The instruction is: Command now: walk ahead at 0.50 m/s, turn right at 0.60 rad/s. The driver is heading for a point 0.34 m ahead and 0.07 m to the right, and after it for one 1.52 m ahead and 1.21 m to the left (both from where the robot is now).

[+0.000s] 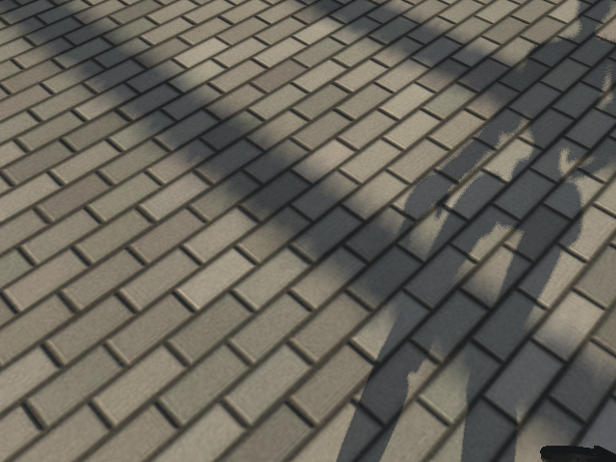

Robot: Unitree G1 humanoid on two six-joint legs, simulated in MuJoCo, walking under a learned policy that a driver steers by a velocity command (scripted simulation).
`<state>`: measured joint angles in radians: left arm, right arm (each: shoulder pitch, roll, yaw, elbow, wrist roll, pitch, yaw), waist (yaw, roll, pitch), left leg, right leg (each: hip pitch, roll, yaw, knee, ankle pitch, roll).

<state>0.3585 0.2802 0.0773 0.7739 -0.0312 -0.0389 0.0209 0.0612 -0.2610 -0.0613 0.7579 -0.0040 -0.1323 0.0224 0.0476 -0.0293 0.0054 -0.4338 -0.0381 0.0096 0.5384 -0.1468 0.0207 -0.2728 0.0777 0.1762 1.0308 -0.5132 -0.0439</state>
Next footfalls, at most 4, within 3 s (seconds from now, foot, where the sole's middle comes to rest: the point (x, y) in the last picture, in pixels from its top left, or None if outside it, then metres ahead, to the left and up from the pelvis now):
0.44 right None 0.36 -0.19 -0.76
0.98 left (306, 382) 0.65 0.06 -0.76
1.46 right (352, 265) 0.99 -0.04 -0.76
1.98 left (212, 237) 1.06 0.34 -0.76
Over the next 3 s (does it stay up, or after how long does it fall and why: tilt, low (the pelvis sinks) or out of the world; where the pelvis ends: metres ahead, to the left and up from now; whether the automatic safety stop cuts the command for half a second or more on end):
stays up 1.30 0.62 -0.01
